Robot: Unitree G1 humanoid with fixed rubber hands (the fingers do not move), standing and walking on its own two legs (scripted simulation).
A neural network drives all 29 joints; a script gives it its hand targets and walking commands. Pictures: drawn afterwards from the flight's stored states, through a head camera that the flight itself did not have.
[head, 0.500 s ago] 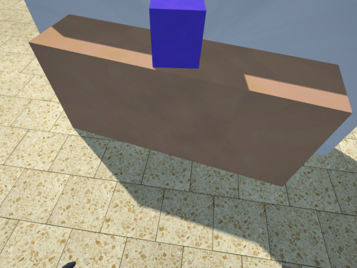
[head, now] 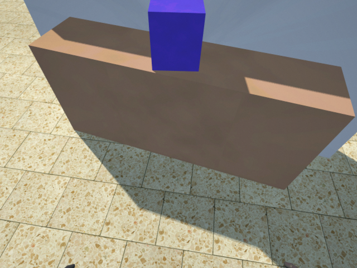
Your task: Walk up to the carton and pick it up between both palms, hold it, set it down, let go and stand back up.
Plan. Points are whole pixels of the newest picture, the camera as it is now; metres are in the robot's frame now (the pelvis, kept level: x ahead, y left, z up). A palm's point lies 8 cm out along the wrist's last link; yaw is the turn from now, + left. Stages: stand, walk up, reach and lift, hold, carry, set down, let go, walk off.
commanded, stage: stand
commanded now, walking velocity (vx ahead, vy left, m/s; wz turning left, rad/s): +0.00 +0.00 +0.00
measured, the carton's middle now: (176, 32) +0.99 +0.03 +0.01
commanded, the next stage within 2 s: none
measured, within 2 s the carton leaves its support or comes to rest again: neither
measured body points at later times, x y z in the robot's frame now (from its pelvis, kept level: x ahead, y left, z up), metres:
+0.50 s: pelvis +0.01 +0.00 +0.00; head +0.02 +0.00 +0.45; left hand +0.10 +0.28 -0.14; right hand +0.10 -0.29 -0.13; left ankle +0.00 +0.12 -0.75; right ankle -0.01 -0.13 -0.75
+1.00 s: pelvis +0.00 +0.00 +0.00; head +0.01 +0.00 +0.45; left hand +0.07 +0.28 -0.14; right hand +0.08 -0.28 -0.14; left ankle +0.00 +0.12 -0.75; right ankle -0.01 -0.13 -0.75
